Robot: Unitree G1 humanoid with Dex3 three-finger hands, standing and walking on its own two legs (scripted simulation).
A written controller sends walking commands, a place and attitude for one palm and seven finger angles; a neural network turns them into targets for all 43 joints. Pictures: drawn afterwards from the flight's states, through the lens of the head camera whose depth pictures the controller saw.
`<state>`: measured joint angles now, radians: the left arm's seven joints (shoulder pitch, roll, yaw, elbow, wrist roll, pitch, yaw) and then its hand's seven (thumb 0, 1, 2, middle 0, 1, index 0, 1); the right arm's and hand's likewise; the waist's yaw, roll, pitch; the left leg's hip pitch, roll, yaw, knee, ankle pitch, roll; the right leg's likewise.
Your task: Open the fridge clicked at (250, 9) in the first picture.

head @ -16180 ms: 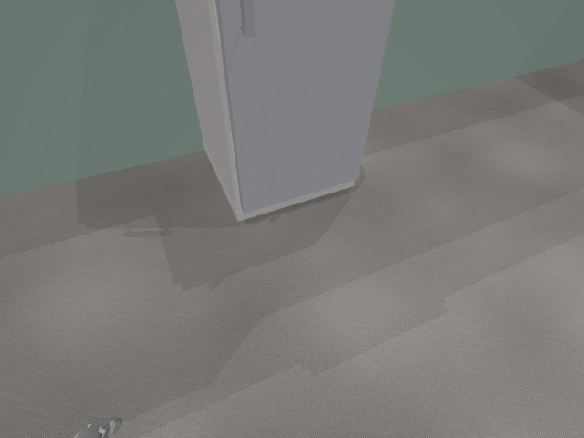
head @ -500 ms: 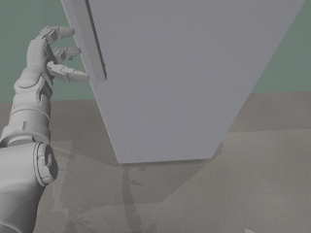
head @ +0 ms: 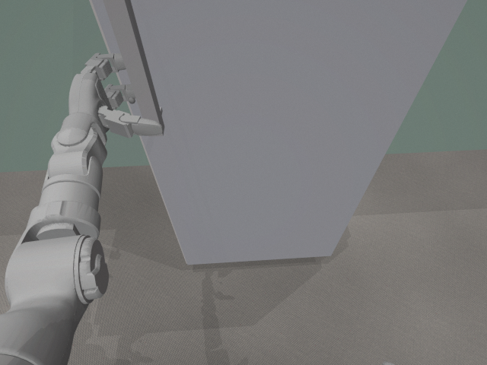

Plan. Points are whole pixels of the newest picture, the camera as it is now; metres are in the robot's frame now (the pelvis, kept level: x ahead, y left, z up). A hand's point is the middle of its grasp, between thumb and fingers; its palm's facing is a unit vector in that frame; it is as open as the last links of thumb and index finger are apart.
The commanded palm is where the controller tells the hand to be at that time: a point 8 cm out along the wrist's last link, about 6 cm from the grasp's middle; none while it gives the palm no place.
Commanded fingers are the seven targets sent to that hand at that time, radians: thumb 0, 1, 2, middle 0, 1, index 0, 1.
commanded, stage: feel for the door with the fingertips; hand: left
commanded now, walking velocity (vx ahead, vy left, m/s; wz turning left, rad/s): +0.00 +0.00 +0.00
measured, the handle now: (130, 25) +0.55 +0.16 +0.28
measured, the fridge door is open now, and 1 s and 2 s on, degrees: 0 0 0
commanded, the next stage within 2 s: slide the fingers in behind the handle in 0.40 s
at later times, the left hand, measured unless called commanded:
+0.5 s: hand (133, 91) +0.51 +0.17 +0.19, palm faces +0.03 -1.00 -0.01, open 13.7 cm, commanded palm +0.49 +0.23 +0.19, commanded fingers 0.00 -0.50 0.30 -0.30 -1.20 -0.30 -1.20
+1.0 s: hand (131, 96) +0.48 +0.17 +0.20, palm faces +0.02 -1.00 +0.01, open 14.0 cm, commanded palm +0.46 +0.22 +0.19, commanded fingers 0.00 -0.50 0.30 -0.30 -1.20 -0.30 -1.20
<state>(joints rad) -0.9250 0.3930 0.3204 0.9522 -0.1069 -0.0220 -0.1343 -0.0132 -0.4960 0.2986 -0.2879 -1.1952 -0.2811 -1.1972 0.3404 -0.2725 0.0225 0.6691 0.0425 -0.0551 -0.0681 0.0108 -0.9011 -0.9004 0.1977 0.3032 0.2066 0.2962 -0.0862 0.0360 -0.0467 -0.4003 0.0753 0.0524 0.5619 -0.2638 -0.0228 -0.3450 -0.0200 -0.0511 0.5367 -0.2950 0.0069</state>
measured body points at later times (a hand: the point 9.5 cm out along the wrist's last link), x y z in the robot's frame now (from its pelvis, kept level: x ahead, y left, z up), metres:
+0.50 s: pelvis +0.00 +0.00 +0.00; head +0.06 +0.00 +0.44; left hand +0.50 +0.23 +0.19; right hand +0.00 -0.27 -0.12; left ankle +0.01 +0.14 -0.73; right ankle -0.02 -0.12 -0.73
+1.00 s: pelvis +0.00 +0.01 +0.00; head +0.03 +0.00 +0.45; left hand +0.48 +0.22 +0.20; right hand +0.05 -0.26 -0.12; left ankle +0.01 +0.14 -0.73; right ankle -0.02 -0.12 -0.73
